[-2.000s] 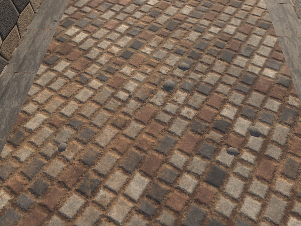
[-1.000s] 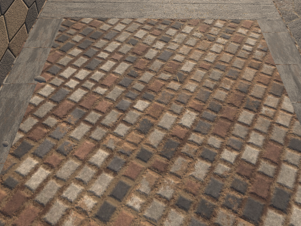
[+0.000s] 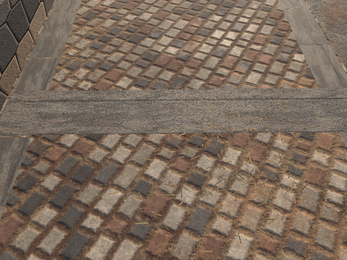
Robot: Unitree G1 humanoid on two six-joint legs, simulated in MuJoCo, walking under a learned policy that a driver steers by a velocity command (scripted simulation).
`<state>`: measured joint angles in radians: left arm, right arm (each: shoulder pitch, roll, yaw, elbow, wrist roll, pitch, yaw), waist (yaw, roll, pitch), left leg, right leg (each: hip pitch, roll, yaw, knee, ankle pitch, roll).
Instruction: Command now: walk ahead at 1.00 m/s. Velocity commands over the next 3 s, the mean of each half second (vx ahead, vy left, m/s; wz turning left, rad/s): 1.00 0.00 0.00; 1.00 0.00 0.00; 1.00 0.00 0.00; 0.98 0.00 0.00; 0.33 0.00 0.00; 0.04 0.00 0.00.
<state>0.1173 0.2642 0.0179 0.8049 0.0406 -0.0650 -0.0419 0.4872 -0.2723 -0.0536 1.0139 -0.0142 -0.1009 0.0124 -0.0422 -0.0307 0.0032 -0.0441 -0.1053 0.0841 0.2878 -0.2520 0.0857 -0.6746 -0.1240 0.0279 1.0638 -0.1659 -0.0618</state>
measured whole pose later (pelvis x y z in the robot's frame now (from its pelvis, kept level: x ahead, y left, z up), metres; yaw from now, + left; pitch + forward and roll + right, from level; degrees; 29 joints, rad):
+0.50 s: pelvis +0.50 -0.04 +0.00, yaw +0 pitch +0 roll -2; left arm 0.52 0.26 0.05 1.02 0.01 -0.11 -0.02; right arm 0.06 -0.26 -0.01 0.77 -0.04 -0.07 0.05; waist 0.06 0.03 0.01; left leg -0.73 0.14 0.00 0.85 -0.03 0.06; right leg 0.05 0.11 -0.07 0.20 -0.27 -0.07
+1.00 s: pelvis +1.00 +0.00 -0.01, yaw +0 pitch +1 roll +2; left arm 0.01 0.25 0.00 0.75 0.03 -0.07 -0.06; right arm 0.54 -0.25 -0.05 1.02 0.00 -0.12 0.02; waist -0.07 -0.03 0.02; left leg 0.16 -0.10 0.06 0.11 -0.28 0.06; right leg -0.73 -0.13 -0.04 0.68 0.10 -0.07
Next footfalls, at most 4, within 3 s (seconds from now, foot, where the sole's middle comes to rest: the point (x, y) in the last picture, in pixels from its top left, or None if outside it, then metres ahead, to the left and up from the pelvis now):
0.20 right None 0.44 -0.11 -0.78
0.66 left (157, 178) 0.89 0.07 -0.78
1.12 right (190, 107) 1.35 -0.11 -0.78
1.58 left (154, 58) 1.80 0.08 -0.78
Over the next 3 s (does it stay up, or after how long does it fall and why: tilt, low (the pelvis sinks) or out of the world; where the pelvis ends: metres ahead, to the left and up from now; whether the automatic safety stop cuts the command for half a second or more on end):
stays up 2.32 -0.01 0.00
